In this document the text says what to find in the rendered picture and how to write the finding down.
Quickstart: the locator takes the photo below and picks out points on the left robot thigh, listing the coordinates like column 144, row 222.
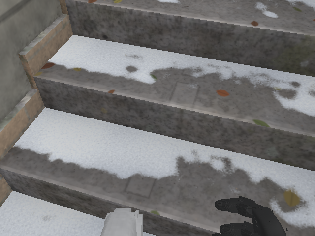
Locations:
column 123, row 222

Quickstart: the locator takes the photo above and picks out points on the robot right hand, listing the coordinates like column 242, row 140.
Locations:
column 264, row 221

